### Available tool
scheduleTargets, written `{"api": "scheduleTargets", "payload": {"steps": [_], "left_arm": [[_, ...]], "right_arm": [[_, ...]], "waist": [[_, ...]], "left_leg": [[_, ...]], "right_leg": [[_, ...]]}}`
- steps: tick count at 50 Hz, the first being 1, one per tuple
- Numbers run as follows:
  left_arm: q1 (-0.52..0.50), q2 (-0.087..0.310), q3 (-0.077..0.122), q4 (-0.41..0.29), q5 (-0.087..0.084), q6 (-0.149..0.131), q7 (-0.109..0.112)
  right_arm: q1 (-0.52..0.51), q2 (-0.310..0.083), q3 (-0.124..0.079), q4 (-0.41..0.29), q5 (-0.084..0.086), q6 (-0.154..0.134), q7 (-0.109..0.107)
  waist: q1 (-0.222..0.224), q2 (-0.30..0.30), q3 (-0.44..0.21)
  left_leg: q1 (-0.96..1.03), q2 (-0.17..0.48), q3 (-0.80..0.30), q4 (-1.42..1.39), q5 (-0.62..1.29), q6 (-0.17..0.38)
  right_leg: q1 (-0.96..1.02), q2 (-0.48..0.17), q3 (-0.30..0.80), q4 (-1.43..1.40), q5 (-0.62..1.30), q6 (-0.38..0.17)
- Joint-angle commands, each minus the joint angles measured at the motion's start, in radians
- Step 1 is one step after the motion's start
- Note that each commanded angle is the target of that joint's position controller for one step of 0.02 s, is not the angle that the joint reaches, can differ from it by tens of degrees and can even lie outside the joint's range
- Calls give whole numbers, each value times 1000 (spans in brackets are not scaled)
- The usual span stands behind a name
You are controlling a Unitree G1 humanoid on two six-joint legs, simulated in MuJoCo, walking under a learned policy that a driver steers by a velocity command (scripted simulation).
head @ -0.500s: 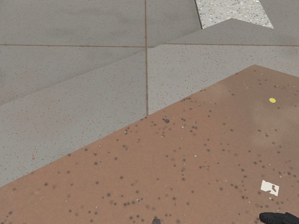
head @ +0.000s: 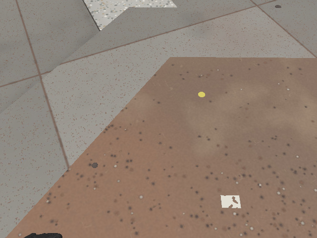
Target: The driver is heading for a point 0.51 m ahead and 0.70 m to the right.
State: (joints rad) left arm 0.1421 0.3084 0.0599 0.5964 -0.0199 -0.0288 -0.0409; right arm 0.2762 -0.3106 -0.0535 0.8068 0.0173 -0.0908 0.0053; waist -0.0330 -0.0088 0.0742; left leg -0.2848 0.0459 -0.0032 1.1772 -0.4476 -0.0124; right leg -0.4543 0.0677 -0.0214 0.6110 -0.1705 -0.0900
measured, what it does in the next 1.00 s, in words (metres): walks ahead, turning right: left foot, then right foot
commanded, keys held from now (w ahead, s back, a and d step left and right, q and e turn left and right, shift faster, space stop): w+e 1.00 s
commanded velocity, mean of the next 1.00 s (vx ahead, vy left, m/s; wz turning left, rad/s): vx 0.50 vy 0.00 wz -0.60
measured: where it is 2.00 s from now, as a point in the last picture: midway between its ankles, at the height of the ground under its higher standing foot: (250, 135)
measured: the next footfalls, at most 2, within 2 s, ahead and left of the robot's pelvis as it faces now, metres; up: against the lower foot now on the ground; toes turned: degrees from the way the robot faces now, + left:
left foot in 0.38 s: +0.41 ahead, +0.12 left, +0.00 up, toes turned -17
right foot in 0.90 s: +0.58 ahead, -0.23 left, +0.00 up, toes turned -34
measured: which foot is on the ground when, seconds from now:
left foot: up 0.00-0.36, down 0.38-0.92, up 0.94-1.00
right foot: down 0.00-0.40, up 0.42-0.88, down 0.90-1.00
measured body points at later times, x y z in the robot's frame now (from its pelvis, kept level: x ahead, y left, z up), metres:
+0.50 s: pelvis +0.29 +0.04 +0.01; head +0.31 +0.04 +0.46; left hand +0.44 +0.30 -0.10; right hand +0.38 -0.26 -0.07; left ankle +0.37 +0.13 -0.72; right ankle +0.15 -0.06 -0.64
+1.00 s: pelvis +0.52 -0.10 +0.00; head +0.55 -0.14 +0.45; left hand +0.82 +0.01 -0.08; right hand +0.41 -0.39 -0.12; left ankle +0.47 +0.11 -0.62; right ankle +0.54 -0.21 -0.72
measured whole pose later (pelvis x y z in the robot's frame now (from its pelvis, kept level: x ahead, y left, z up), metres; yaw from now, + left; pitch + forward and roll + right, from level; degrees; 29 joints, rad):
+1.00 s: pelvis +0.52 -0.10 +0.00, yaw -36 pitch +1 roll +1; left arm 0.16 0.31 0.07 0.59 -0.02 -0.03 -0.04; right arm 0.26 -0.32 -0.05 0.81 0.02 -0.09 0.01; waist -0.03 0.00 0.08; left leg -0.28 0.05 0.00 1.17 -0.45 -0.01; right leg -0.44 0.07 -0.02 0.60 -0.17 -0.09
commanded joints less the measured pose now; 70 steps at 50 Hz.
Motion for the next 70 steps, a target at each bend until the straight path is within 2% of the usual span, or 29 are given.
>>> {"api": "scheduleTargets", "payload": {"steps": [1, 5, 10, 15, 18, 19, 20, 21, 22, 23, 25, 27, 36, 40, 42, 44, 45, 46, 47, 48, 49, 50, 51, 54, 60, 65, 68, 69, 70], "left_arm": [[112, 133, 42, -39, 12, -24, 10], [88, 130, 41, -32, 14, -34, 28], [161, 159, 51, 12, 1, -22, 53], [223, 153, 54, 53, -9, -11, 58], [203, 128, 49, 52, -4, -2, 59], [204, 77, 30, 44, 3, -4, 55], [290, 11, 9, 23, -2, -9, 54], [343, 40, 4, 4, -20, -15, 57], [285, 133, 27, 23, -24, -12, 59], [201, 155, 36, 12, -14, -5, 59], [145, 129, 40, 0, 1, 2, 54], [159, 87, 34, -3, -10, 12, 44], [-37, 23, 8, -58, -2, -1, 9], [-129, 26, 7, -100, -7, -3, -15], [-108, 55, 21, -108, -1, 1, -20], [62, 119, 57, -73, 2, 11, -13], [238, 174, 90, -26, -2, 19, 2], [307, 267, 108, -6, -11, 27, 24], [281, 297, 101, -49, -8, 6, 16], [272, 202, 75, -41, -3, -10, 8], [236, 174, 65, -31, 0, -22, 8], [170, 154, 57, -33, 0, -26, 10], [122, 125, 47, -42, 7, -27, 12], [92, 123, 43, -40, 13, -35, 26], [169, 161, 54, 14, 2, -23, 56], [224, 151, 55, 57, -10, -14, 61], [203, 125, 49, 58, -3, -4, 61], [206, 71, 29, 49, 4, -6, 57], [326, 1, 7, 35, -3, -10, 56]], "right_arm": [[-67, -140, -28, -119, -20, -47, -7], [-50, -106, -23, -114, -37, -11, -9], [-250, -48, 4, -163, -31, -15, 3], [-313, -99, -13, -189, -10, -31, 20], [-188, -133, -38, -160, -10, -42, 15], [-78, -166, -52, -147, -26, -47, 7], [46, -245, -71, -135, -45, -43, -1], [103, -240, -76, -100, -25, -27, 10], [52, -151, -53, -119, -13, -23, 10], [7, -114, -42, -126, -17, -15, 6], [-59, -68, -24, -119, -29, -10, 2], [-71, -64, -25, -105, -28, -17, -1], [-32, -141, -45, -40, -17, -10, -7], [22, -177, -55, -7, 1, 12, -8], [18, -205, -64, -6, 11, 25, -12], [7, -229, -71, -11, 20, 39, -21], [5, -205, -61, -18, 15, 38, -26], [61, -84, -23, -52, -34, 30, -20], [73, -61, 1, -100, -30, -6, -6], [-52, -159, -25, -118, 9, -30, 6], [-99, -156, -21, -139, 23, -45, 11], [-99, -138, -19, -125, 2, -50, 3], [-92, -142, -24, -116, -20, -44, -3], [-54, -123, -24, -109, -32, -16, 0], [-272, -51, 5, -164, -29, -11, 8], [-320, -102, -14, -189, -10, -26, 23], [-183, -135, -39, -158, -12, -37, 17], [-64, -170, -54, -145, -29, -42, 10], [55, -251, -73, -132, -46, -36, 3]], "waist": [[54, 5, -142], [9, -25, -113], [81, -53, -70], [92, -85, -65], [19, -119, -100], [-34, -81, -197], [-37, 119, -352], [-23, 341, -396], [-42, 204, -262], [-46, 136, -164], [-12, 100, -69], [11, 139, -55], [-37, 64, -12], [-54, 62, 19], [-17, 88, -16], [94, 102, -125], [185, 66, -212], [145, -163, -292], [103, -246, -466], [162, -109, -389], [138, -86, -251], [88, 4, -181], [54, 8, -137], [9, -33, -121], [83, -55, -62], [89, -86, -58], [13, -116, -99], [-42, -68, -207], [-26, 159, -371]], "left_leg": [[-428, 65, -88, 1, 110, 12], [-320, 63, -66, -144, 187, -44], [-243, -6, -53, -520, 509, -65], [-175, -38, -98, -674, 489, -37], [-1, -40, -74, -735, 390, 19], [200, 43, -135, -728, 364, 68], [554, 263, -442, -746, 237, 184], [645, 388, -799, -852, -50, 270], [540, 351, -725, -890, -173, 233], [424, 310, -567, -894, -78, 195], [250, 229, -360, -940, 145, 170], [178, 205, -251, -984, 241, 177], [231, 189, 66, -1028, 517, 171], [333, 224, 124, -993, 616, 150], [380, 230, 162, -892, 916, 131], [362, 210, 203, -627, 1179, 104], [209, 176, 220, -389, 1075, 69], [-167, 72, 216, -42, 318, 19], [-424, -97, -6, 208, -175, -6], [-529, -31, -103, 227, -86, 8], [-539, 7, -86, 152, 9, 25], [-481, 46, -84, 60, 75, 21], [-420, 67, -82, -10, 120, 14], [-324, 72, -70, -106, 162, -33], [-241, -7, -46, -528, 509, -69], [-175, -33, -96, -669, 491, -35], [7, -39, -66, -725, 388, 22], [219, 55, -139, -713, 362, 73], [587, 288, -477, -735, 228, 206]], "right_leg": [[436, -274, 469, -338, 44, -200], [239, -220, 349, -382, 255, -212], [167, -148, 276, -372, 138, -139], [268, -195, 404, -285, 30, -108], [286, -176, 441, -161, 74, -67], [230, -123, 389, 18, 59, -33], [-39, 2, 253, 347, -189, 39], [-270, 4, 194, 577, -442, 65], [-340, -55, 214, 667, -362, 76], [-342, -86, 176, 678, -283, 81], [-284, -141, 161, 601, -181, 84], [-230, -169, 137, 564, -144, 90], [-227, -166, 50, 163, 195, 93], [-212, -143, -2, 41, 148, 53], [-128, -92, -51, 16, 48, 14], [115, -13, -95, -21, -1, -42], [395, 0, -56, -73, 53, -83], [731, -231, 323, -78, 41, -184], [896, -414, 873, -257, -181, -363], [847, -384, 776, -313, -214, -294], [705, -346, 631, -323, -149, -253], [559, -298, 528, -325, -39, -217], [457, -262, 451, -343, 75, -197], [299, -233, 375, -378, 255, -216], [177, -145, 274, -375, 136, -140], [272, -196, 401, -279, 31, -107], [289, -172, 433, -143, 94, -65], [225, -116, 378, 58, 64, -31], [-61, 17, 242, 400, -239, 46]]}}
